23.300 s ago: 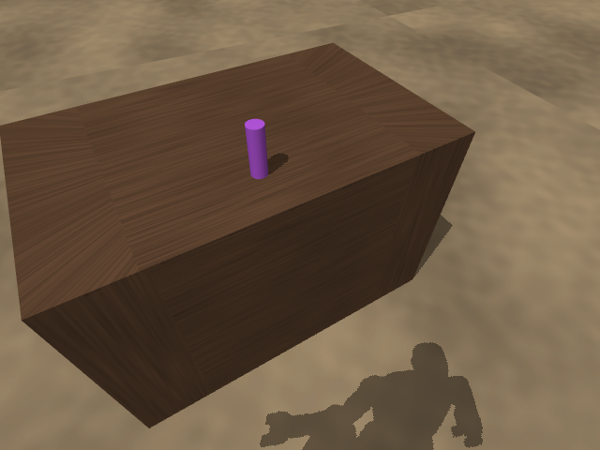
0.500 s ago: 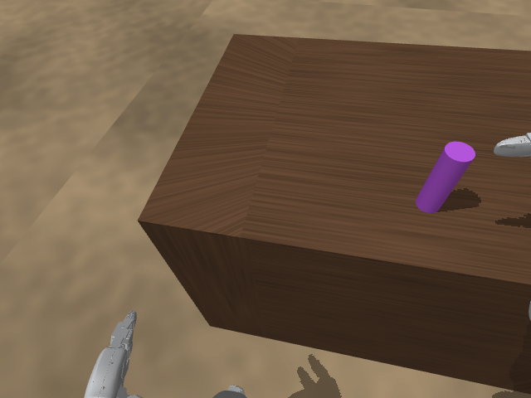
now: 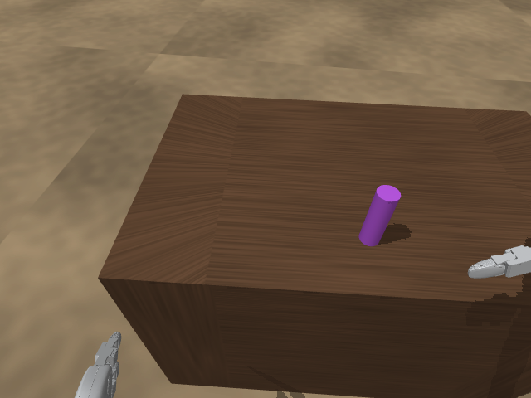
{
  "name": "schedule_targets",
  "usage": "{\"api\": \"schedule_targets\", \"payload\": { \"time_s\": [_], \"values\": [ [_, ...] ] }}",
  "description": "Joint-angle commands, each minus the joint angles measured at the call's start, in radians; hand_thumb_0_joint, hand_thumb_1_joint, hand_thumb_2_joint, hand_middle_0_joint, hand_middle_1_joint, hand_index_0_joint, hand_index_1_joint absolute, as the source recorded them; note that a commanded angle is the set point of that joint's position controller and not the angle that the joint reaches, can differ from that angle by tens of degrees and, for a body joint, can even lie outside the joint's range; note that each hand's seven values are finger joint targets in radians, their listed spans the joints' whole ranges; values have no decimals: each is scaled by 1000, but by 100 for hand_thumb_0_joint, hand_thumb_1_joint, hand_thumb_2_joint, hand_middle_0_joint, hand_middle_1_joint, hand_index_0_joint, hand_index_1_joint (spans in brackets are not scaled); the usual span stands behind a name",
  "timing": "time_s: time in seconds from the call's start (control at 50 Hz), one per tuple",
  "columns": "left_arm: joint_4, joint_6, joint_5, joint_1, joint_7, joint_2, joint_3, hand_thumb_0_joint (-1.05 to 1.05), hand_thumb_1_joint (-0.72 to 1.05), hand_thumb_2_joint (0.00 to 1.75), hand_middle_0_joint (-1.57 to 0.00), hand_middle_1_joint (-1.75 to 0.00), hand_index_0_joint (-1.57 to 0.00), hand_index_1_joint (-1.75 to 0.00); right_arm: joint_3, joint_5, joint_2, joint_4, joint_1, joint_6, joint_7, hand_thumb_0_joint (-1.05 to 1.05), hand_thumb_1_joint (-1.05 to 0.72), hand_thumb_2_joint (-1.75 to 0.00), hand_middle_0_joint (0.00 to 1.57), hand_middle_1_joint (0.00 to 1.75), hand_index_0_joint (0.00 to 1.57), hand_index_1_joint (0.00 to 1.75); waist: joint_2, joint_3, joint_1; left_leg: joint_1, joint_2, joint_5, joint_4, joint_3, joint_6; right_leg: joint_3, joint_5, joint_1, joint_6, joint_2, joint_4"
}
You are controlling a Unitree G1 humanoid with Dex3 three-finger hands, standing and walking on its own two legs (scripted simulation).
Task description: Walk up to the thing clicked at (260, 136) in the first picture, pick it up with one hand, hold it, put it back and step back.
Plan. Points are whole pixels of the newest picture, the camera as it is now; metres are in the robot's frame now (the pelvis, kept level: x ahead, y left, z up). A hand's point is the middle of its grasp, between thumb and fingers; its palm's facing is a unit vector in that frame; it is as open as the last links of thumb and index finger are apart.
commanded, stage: sink last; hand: right
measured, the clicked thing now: (378, 217) +0.47 -0.20 +0.01
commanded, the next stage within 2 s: home in 0.74 s
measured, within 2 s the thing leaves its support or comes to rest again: neither
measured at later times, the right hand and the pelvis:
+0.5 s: hand out of the picture +0.14 -0.21 +0.09, palm faces +0.32 +0.89 -0.32, open 17.5 cm; pelvis -0.03 +0.03 +0.00, yaw -2 degrees
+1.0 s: hand out of the picture +0.13 -0.25 +0.09, palm faces +0.41 +0.82 -0.41, open 17.4 cm; pelvis -0.05 +0.02 +0.00, yaw -2 degrees
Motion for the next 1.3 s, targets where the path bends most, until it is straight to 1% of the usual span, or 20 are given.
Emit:
{"api": "schedule_targets", "payload": {
  "time_s": [0.0,0.02,0.04,0.06,0.12,0.22,0.3,0.34,0.38,0.46,0.52,0.6,0.64,0.72,0.78,0.82,0.92,1.08,1.22,1.28],
  "values": [
    [-42,-2,-21,109,-1,118,109,0,-54,6,-6,-5,-5,-5,-68,51,-199,-500,63,-17,-1,0,52,-5,6,5,5,5,-64,-93,-15,131,-36,383,-48,72,52,-34,596,158,15,10,-111],
    [-40,5,-27,86,-7,102,102,0,-54,6,-6,-4,-5,-5,-56,62,-162,-592,148,-13,4,0,53,-5,6,5,5,5,-39,-55,-18,132,-31,373,-53,66,48,-41,520,130,7,17,-124],
    [-27,7,-26,81,-14,87,98,0,-54,6,-6,-4,-5,-5,-45,66,-145,-688,86,-17,6,0,53,-5,6,5,5,5,-67,-58,-6,133,-28,345,-53,65,46,-40,469,137,5,18,-136],
    [-63,5,-24,59,-9,107,115,0,-54,6,-5,-5,-5,-5,-80,67,-160,-767,141,-20,1,0,53,-5,6,5,5,5,-57,-68,-10,140,-29,334,-55,65,44,-39,455,149,2,19,-139],
    [-134,-7,-15,-2,11,134,137,0,-54,6,-6,-5,-5,-5,-61,72,-118,-976,241,-28,-18,0,52,-5,6,5,5,5,-47,-110,-16,182,-16,355,-51,56,36,-40,442,186,-4,29,-131],
    [-223,-30,5,-74,74,167,177,0,-54,6,-5,-4,-4,-5,-78,70,-50,-990,516,-37,-64,0,57,-5,6,6,5,6,26,-102,-42,224,-5,302,-55,55,31,-28,386,166,-10,36,-132],
    [-223,-45,8,46,79,50,76,0,-52,5,-5,-4,-5,-5,36,67,97,-1010,756,-53,-60,0,59,-5,5,6,5,6,66,-20,-50,200,-3,265,-57,62,26,-37,346,123,-18,40,-126],
    [-175,-47,6,67,72,15,64,0,-52,6,-5,-5,-5,-5,93,68,146,-1117,750,-67,-46,0,57,-5,5,6,5,6,13,2,-46,162,2,241,-57,56,24,-49,318,122,-17,46,-126],
    [-168,-50,5,67,63,-3,49,0,-52,6,-5,-6,-5,-6,59,69,126,-1127,816,-70,-38,0,57,-5,5,6,5,6,15,59,-58,131,5,179,-73,52,20,-56,252,77,-22,54,-131],
    [-118,-68,16,58,79,131,185,0,-51,5,-5,-6,-6,-6,7,67,66,-1151,726,-77,-43,0,58,-5,5,6,5,6,-26,125,-5,42,3,25,-88,47,21,-42,87,69,-22,49,-162],
    [-157,-103,20,4,91,165,223,0,-51,5,-5,-6,-6,-5,-6,67,79,-1103,749,-80,-50,0,55,-5,5,6,5,6,41,128,-10,40,12,-38,-103,41,17,-32,42,59,-25,49,-145],
    [-216,-126,26,0,87,119,181,0,-53,5,-5,-5,-5,-5,-38,59,67,-1010,791,-110,-56,0,56,-5,5,6,5,6,137,102,-50,73,27,-82,-120,25,11,-31,57,41,-23,55,-112],
    [-174,-124,27,4,81,47,110,0,-54,6,-5,-5,-5,-5,-24,60,76,-1020,755,-140,-56,0,57,-5,5,6,5,6,111,123,-73,61,40,-148,-138,-2,16,-42,34,23,-17,63,-105],
    [-137,-147,31,-27,84,73,136,0,-55,7,-5,-5,-4,-6,-90,57,24,-986,713,-174,-66,0,59,-5,5,6,5,6,62,116,-76,57,40,-222,-142,-15,18,-38,-24,7,-14,60,-120],
    [-133,-164,35,-42,86,59,102,0,-54,8,-5,-5,-4,-6,-99,52,9,-1002,711,-196,-72,0,57,-6,5,6,5,6,29,78,-83,91,46,-217,-141,-26,19,-42,-19,-3,-11,63,-118],
    [-133,-180,33,-28,88,49,81,0,-54,9,-5,-5,-4,-6,-62,52,49,-999,715,-207,-71,0,55,-6,5,6,5,6,18,59,-68,99,25,-136,-112,6,19,-32,8,16,-13,49,-136],
    [-144,-193,35,-61,83,1,0,0,-14,46,-12,-17,-12,-17,-47,44,80,-901,761,-216,-69,0,55,-6,5,5,5,5,39,81,-78,110,6,-43,-85,49,21,-27,67,13,-11,46,-143],
    [-71,-194,30,49,74,106,112,0,50,67,-16,-23,-16,-23,109,40,185,-778,802,-176,-38,0,55,-6,5,5,5,5,37,93,-10,59,-14,57,-44,81,27,-19,145,65,-6,31,-150],
    [-108,-194,34,-79,63,-16,-31,0,81,85,-19,-28,-19,-28,239,14,234,-698,691,-145,-44,0,54,-6,6,6,6,6,18,34,-16,50,-10,82,10,69,32,-5,169,21,-2,25,-110],
    [-121,-186,41,-90,79,16,-15,0,87,88,-20,-29,-20,-29,255,8,227,-624,684,-128,-56,0,52,-7,6,6,6,6,-12,-11,-13,57,-4,81,25,56,34,-13,158,5,0,29,-81]
  ]
}}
